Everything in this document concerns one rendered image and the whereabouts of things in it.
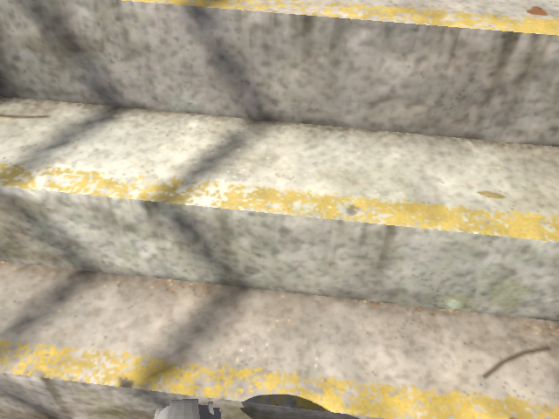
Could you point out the left robot thigh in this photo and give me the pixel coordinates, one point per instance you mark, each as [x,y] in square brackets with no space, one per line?
[189,409]

